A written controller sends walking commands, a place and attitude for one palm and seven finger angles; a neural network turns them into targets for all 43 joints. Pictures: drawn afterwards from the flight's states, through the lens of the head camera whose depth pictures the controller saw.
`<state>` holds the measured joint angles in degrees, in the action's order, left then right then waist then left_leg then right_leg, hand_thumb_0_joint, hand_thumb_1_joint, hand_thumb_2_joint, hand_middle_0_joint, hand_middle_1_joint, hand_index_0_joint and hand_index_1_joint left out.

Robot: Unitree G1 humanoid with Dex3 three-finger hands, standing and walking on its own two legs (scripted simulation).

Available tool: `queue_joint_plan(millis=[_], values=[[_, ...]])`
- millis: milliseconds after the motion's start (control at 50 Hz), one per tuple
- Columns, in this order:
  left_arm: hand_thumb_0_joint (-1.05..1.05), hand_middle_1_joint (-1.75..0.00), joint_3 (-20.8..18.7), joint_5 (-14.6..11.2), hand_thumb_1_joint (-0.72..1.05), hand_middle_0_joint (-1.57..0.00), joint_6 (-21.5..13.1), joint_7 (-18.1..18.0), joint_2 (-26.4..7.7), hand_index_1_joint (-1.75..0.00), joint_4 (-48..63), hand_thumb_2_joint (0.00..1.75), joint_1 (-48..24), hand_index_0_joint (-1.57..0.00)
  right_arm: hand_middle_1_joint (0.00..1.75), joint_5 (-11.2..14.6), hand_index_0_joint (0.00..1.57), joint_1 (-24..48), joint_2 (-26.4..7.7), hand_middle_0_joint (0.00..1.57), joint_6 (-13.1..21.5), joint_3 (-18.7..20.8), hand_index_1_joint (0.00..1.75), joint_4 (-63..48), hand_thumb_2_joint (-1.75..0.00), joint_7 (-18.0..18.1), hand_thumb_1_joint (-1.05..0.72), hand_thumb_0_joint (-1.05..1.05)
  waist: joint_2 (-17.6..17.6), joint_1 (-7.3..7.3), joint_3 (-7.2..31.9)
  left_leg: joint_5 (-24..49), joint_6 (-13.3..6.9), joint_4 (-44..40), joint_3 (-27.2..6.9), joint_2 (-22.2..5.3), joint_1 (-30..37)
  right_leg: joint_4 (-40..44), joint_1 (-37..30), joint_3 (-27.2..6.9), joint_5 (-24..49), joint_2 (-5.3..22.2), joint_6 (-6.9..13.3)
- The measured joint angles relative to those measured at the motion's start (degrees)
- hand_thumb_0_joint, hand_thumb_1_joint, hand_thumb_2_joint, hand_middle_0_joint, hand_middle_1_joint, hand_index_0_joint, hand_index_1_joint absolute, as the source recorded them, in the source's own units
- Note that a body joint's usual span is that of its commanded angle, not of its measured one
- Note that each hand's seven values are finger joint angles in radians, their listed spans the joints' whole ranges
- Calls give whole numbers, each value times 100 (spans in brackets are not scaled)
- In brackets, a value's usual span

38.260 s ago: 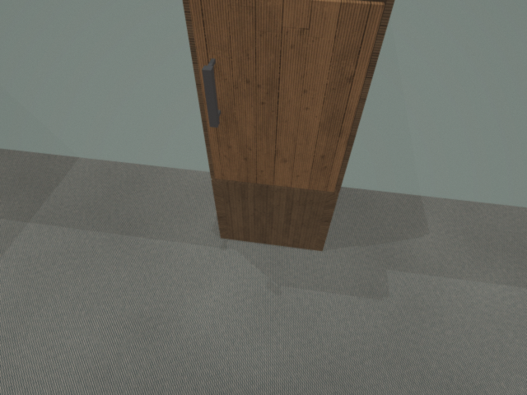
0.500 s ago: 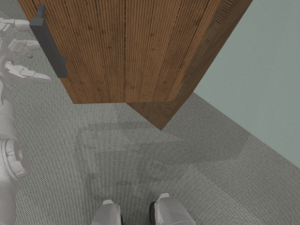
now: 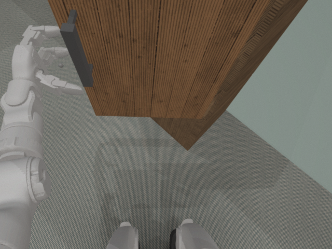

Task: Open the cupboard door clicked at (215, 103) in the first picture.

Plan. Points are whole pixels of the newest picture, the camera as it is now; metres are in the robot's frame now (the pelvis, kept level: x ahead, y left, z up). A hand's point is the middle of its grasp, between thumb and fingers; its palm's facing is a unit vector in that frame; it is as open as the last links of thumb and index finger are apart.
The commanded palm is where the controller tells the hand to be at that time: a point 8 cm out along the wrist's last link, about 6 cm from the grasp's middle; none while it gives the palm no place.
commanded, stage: slide the fingers in behind the handle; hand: left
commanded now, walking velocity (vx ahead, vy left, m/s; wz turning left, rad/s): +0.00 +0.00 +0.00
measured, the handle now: (81, 52) +0.55 +0.18 +0.08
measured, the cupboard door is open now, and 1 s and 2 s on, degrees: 44 44 44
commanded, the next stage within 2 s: move the hooked fingers beside the handle in 0.76 s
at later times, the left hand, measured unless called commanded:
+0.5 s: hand (68, 69) +0.50 +0.20 +0.08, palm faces +0.09 -1.00 -0.02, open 15.4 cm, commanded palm +0.49 +0.18 +0.08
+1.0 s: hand (70, 68) +0.50 +0.20 +0.08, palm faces +0.09 -1.00 -0.02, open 15.6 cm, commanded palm +0.49 +0.19 +0.08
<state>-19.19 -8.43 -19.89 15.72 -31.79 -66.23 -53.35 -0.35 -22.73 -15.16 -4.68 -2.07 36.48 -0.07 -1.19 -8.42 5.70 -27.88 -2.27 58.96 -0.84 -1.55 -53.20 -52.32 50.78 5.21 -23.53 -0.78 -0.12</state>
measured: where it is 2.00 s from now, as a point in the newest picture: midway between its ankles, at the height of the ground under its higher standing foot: outside the picture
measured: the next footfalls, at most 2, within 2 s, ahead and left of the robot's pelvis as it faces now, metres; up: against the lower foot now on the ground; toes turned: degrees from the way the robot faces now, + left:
none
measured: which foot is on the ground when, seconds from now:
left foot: down 0.00-1.00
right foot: down 0.00-1.00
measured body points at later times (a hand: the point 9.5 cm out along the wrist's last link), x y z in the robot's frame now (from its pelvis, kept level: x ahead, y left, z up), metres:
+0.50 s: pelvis +0.00 -0.01 +0.00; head +0.13 +0.02 +0.43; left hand +0.49 +0.25 +0.08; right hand +0.02 -0.27 -0.12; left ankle -0.01 +0.09 -0.67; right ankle +0.01 -0.13 -0.67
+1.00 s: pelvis -0.01 -0.01 +0.00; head +0.13 +0.02 +0.42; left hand +0.49 +0.25 +0.08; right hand +0.01 -0.28 -0.12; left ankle -0.01 +0.09 -0.67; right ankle +0.01 -0.13 -0.67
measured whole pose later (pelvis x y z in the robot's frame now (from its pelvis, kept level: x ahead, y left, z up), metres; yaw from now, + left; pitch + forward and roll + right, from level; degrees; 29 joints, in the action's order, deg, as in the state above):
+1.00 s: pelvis -0.01 -0.01 +0.00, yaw +3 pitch +22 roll -4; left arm -12.0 -10.0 -22.1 7.8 -26.7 -68.4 -56.8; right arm -1.3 -21.3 -15.2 -1.8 -0.6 40.4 -1.6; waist -1.9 -6.7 5.5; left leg -27.3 -1.3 60.1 -3.3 -0.1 -54.8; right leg -54.4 51.7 7.4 -24.6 0.4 0.8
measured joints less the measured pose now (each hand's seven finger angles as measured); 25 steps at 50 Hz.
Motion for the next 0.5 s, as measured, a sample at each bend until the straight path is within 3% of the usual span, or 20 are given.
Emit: queue_joint_plan(millis=[500], values=[[-1,-111,783,-215,-50,-7,-170,-750,575,-111,-25,30,-95,-2,30,-75,20,100,30,20,196,133,30,363,-90,-155,-90,0,-84,229,-22,48,60,1,-217,133,45,-49,-124,201,-79,112,51]])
